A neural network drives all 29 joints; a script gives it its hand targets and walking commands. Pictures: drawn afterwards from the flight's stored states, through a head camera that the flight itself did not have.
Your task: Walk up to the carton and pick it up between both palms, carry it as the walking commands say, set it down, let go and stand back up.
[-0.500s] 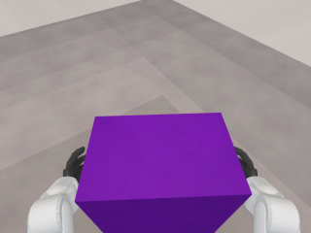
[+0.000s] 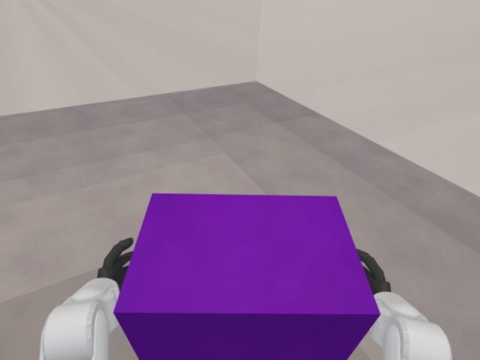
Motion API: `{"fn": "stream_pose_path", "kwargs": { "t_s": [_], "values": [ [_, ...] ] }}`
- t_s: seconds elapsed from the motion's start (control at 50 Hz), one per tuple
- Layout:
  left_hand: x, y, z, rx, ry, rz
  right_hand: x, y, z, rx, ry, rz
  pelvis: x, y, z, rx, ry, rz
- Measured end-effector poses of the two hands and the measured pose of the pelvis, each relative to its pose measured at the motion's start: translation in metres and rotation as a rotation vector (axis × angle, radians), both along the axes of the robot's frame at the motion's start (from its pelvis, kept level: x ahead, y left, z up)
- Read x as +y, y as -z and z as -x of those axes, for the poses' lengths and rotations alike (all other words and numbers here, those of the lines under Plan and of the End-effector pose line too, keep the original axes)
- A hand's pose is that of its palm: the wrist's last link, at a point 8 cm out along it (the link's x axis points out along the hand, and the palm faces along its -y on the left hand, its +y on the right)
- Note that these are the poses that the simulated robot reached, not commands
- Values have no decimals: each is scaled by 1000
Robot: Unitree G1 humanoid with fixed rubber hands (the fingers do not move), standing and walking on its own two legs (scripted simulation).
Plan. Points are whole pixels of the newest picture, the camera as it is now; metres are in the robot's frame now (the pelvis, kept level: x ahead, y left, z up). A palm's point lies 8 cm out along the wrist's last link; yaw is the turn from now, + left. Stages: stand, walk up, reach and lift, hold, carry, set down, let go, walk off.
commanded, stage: carry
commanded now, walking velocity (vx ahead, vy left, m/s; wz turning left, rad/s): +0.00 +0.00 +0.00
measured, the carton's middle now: (242, 297) +0.26 -0.01 +0.04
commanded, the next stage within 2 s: none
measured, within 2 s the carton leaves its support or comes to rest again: neither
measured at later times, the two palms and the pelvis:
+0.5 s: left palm (125, 329) +0.19 +0.15 +0.08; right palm (403, 329) +0.18 -0.23 +0.08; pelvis -0.05 -0.03 +0.00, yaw -1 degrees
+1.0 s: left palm (121, 311) +0.22 +0.17 +0.07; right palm (379, 315) +0.21 -0.21 +0.07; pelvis -0.04 -0.01 +0.00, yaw -1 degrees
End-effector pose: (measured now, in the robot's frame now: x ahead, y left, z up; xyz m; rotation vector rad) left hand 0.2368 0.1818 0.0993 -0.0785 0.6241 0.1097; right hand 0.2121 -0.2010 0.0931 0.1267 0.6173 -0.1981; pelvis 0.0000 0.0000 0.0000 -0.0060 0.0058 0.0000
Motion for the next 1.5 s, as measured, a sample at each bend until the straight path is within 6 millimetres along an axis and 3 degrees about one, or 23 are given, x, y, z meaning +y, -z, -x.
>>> {"fn": "stream_pose_path", "kwargs": {
  "t_s": [0.06, 0.12, 0.24, 0.36, 0.44, 0.56, 0.7, 0.78, 0.92, 1.16, 1.3, 1.4, 1.5],
  "values": [
    [-9, -2, -3, 17, 15, -27, -9, 6, 0, 18, -12, 8, -5, 2, 6, 10, 27, -8],
    [-20, 10, 1, 84, 27, -43, -20, 15, 4, 87, -34, 41, -12, 0, 20, 8, 11, -5],
    [-36, 41, 27, 162, 10, -14, -37, 29, 19, 165, -35, 49, -30, 2, 47, 12, 16, -17],
    [-39, 33, 44, 98, -32, 18, -39, 23, 32, 98, -3, -1, -35, 3, 57, 14, 8, -12],
    [-34, 23, 47, 53, -36, 18, -35, 15, 35, 51, -3, -9, -31, 3, 56, 14, 15, -9],
    [-21, 23, 48, 53, -24, 21, -22, 8, 36, 51, -14, 24, -20, 2, 50, 3, 14, -3],
    [-7, 23, 38, 66, -10, 9, -8, 5, 24, 65, -30, 51, -10, 1, 50, 19, 13, -7],
    [-4, 27, 31, 92, -6, -5, -5, 13, 18, 92, -32, 44, -7, 1, 50, 38, 9, -9],
    [-7, 33, 21, 118, -17, -11, -8, 27, 11, 117, -26, 17, -9, 2, 44, 61, 9, -8],
    [-19, 33, 16, 66, -28, 31, -19, 20, 7, 63, -4, 18, -18, 6, 31, 42, 11, -7],
    [-21, 42, 16, 88, -18, 20, -22, 26, 6, 85, -15, 36, -20, 4, 31, 27, 11, -3],
    [-20, 29, 16, 51, 5, -7, -20, 18, 4, 52, -30, 37, -18, 2, 35, 35, 8, -2],
    [-16, 40, 14, 94, -9, -4, -16, 31, 0, 93, -32, 24, -16, 2, 35, 46, 10, -3]
  ]
}}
